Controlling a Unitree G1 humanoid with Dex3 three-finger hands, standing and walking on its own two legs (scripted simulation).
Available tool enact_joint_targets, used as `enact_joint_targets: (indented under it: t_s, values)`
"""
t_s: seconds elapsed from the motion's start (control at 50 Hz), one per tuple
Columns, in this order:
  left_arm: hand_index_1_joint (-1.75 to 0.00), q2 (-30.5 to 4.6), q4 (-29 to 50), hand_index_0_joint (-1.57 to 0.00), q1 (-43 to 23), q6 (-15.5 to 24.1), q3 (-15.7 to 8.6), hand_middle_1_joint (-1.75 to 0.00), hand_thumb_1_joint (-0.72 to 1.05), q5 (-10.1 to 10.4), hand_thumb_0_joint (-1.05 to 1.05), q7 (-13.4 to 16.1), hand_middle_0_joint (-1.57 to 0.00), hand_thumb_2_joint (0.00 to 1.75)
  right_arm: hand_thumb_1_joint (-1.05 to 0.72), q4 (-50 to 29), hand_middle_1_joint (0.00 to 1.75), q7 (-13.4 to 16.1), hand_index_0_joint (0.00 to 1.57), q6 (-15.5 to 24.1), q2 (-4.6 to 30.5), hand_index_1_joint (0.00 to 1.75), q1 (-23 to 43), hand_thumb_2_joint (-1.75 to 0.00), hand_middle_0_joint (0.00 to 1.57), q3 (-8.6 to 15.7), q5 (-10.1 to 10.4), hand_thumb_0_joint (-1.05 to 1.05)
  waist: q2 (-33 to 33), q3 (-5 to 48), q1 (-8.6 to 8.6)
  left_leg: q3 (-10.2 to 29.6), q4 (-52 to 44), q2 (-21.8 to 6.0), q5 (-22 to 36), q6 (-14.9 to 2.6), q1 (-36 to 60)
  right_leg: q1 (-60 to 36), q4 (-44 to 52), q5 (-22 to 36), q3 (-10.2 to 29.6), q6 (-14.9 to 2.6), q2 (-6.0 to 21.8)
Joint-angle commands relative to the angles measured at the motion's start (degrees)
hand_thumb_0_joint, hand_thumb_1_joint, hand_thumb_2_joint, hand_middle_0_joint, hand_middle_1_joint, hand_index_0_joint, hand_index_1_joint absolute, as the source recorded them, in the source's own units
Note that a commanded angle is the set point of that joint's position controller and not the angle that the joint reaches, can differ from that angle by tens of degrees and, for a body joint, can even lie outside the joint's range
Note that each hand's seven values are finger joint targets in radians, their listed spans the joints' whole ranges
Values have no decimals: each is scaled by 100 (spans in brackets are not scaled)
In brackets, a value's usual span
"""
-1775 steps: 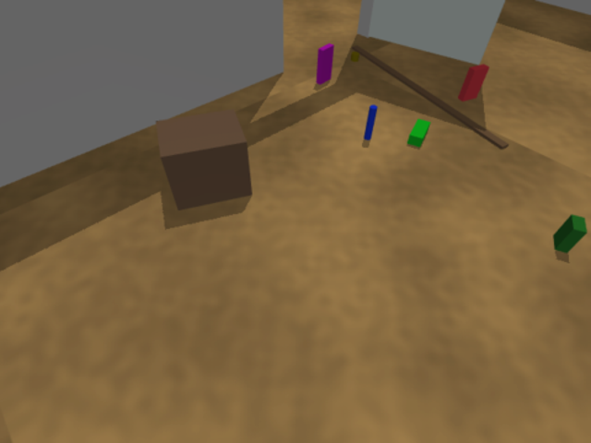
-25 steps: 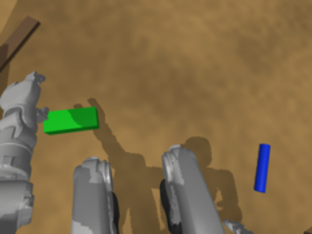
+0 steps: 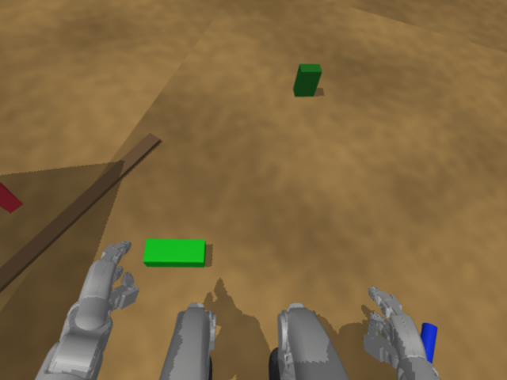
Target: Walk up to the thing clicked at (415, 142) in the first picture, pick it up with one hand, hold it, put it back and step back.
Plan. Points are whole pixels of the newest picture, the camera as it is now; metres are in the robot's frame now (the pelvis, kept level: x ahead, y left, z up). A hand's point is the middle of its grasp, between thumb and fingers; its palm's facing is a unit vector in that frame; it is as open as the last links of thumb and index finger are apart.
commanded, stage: home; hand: left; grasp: from above
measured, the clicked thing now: (176, 253) +0.49 +0.21 -0.56
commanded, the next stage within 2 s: none
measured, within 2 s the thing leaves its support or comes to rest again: neither
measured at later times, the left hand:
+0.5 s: hand (88, 310) +0.23 +0.19 +0.08, palm faces +0.08 -0.97 -0.21, open 7.4 cm
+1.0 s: hand (87, 318) +0.22 +0.19 +0.08, palm faces +0.08 -0.98 -0.20, open 7.4 cm
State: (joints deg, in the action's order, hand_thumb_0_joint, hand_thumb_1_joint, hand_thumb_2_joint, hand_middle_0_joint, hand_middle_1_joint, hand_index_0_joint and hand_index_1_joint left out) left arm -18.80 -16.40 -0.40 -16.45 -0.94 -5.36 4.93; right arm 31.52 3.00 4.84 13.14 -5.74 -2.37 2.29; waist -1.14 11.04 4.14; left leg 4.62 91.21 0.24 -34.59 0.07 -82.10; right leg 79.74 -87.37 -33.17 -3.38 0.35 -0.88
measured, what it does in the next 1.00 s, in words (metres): rises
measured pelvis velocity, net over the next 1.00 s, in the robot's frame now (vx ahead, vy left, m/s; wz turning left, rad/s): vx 0.06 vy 0.01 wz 0.04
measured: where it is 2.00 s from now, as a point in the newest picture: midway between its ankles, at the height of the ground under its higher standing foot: outside the picture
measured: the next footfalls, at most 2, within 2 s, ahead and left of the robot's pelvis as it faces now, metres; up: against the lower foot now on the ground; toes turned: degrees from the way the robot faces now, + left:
none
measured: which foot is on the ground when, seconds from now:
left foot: down 0.00-1.00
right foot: down 0.00-1.00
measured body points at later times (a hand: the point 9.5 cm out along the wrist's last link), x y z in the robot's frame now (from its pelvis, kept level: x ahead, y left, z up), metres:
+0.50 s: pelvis +0.07 +0.01 +0.13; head +0.09 +0.02 +0.58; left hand +0.22 +0.24 +0.10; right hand +0.22 -0.24 +0.06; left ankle +0.06 +0.11 -0.55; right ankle +0.07 -0.13 -0.55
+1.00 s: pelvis +0.06 +0.01 +0.13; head +0.09 +0.02 +0.58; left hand +0.21 +0.24 +0.10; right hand +0.24 -0.23 +0.07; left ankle +0.06 +0.11 -0.55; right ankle +0.07 -0.13 -0.55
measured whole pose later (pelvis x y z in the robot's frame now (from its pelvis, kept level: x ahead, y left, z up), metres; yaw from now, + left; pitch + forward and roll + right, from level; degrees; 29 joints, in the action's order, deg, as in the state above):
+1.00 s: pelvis +0.06 +0.01 +0.13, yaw +2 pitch +10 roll -3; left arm -13.3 8.4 29.1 -26.0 -1.4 2.7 1.5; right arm 29.9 10.2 12.9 12.6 -16.6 -2.8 0.3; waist -2.1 8.8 2.2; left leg 4.1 58.2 -0.1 -28.7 -0.5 -39.9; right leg 37.0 -53.4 -26.8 -2.7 0.7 -0.8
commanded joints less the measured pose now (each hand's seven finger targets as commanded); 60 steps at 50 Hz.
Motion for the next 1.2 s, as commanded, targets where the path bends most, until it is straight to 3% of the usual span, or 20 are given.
enact_joint_targets:
  t_s: [0.0, 0.06, 0.1, 0.16, 0.32, 0.4, 0.6, 0.7, 0.78, 0.86, 1.06, 1.18]
  values:
    - [-30, -630, 1431, -20, -308, 16, -528, -30, 90, 425, 0, 148, -20, 90, -90, -641, 30, 270, 20, 305, 808, 30, -356, -90, 20, 326, 62, 0, -426, 1974, 123, -6, -2123, 19, 450, -167, 2419, -2125, 2027, 617, 224, -160, -63]
    - [-30, -398, 1631, -20, 193, -165, -566, -30, 90, 664, 0, 110, -20, 90, -90, -654, 30, 404, 20, 398, 738, 30, -421, -90, 20, 256, 63, 0, -416, 1703, 87, 19, -2555, -2, 691, -150, 2848, -2564, 2433, 820, 195, -159, -68]
    - [-30, -349, 1771, -20, 630, -267, -651, -30, 90, 757, 0, 91, -20, 90, -90, -677, 30, 491, 20, 453, 701, 30, -512, -90, 20, 242, 52, 0, -501, 1685, 15, -12, -2759, -9, 1115, -124, 3230, -2891, 2618, 1148, 164, -168, -73]
    - [-30, -176, 2082, -20, 1115, -388, -589, -30, 90, 865, 0, 48, -20, 90, -90, -760, 30, 583, 20, 521, 669, 30, -623, -90, 20, 214, 29, 0, -546, 1480, -21, 17, -3144, -28, 1540, -71, 3679, -3257, 2885, 1452, 106, -178, -71]
    - [-30, -11, 3187, -20, 2424, -612, -462, -30, 90, 947, 0, -50, -20, 90, -90, -1044, 30, 753, 20, 698, 571, 30, -886, -90, 20, 245, -44, 0, -458, 994, -97, -76, -3909, -7, 2216, -55, 4566, -4274, 3772, 2023, -3, -135, -134]
    - [-30, 122, 3324, -20, 2866, -687, -362, -30, 90, 936, 0, -124, -20, 90, -90, -1097, 30, 802, 20, 805, 566, 30, -898, -90, 20, 251, -77, 0, -228, 539, -91, -65, -4125, -13, 2180, -83, 4655, -4374, 4004, 1989, -49, -124, -150]
    - [-30, 23, 3445, -20, 2744, -703, -363, -30, 90, 830, 0, -337, -20, 90, -90, -1121, 30, 818, 20, 1060, 655, 30, -795, -90, 20, 312, -165, 0, -161, 90, -69, -112, -4316, -1, 1888, -105, 4755, -4413, 4213, 1692, -74, -72, -100]
    - [-30, -18, 3551, -20, 2844, -686, -449, -30, 90, 816, 0, -344, -20, 90, -90, -1114, 30, 791, 20, 1122, 666, 30, -784, -90, 20, 319, -177, 0, -263, 323, -179, -160, -4261, 32, 2103, -88, 4870, -4599, 4162, 1889, -39, -77, -81]
    - [-30, -14, 3563, -20, 2773, -669, -427, -30, 90, 783, 0, -318, -20, 90, -90, -1106, 30, 787, 20, 1137, 640, 30, -715, -90, 20, 300, -194, 0, -320, 273, -168, -160, -4302, 32, 1823, -87, 4825, -4560, 4222, 1660, -21, -76, -81]
    - [-30, 13, 3558, -20, 2889, -652, -406, -30, 90, 800, 0, -308, -20, 90, -90, -1094, 30, 787, 20, 1140, 634, 30, -724, -90, 20, 306, -191, 0, -230, 375, -173, -159, -4215, 47, 2058, -104, 4816, -4656, 4184, 1898, -3, -66, -72]
    - [-30, 2, 3512, -20, 2921, -650, -391, -30, 90, 821, 0, -308, -20, 90, -90, -1073, 30, 782, 20, 1112, 661, 30, -723, -90, 20, 316, -187, 0, -271, 390, -209, -86, -4284, -15, 2153, -60, 4846, -4603, 4101, 1859, -56, -92, -114]
    - [-30, 12, 3480, -20, 2825, -668, -399, -30, 90, 839, 0, -329, -20, 90, -90, -1067, 30, 782, 20, 1127, 677, 30, -709, -90, 20, 317, -176, 0, -186, 177, -215, -23, -4391, -50, 1810, -58, 4755, -4517, 4122, 1599, -72, -77, -112]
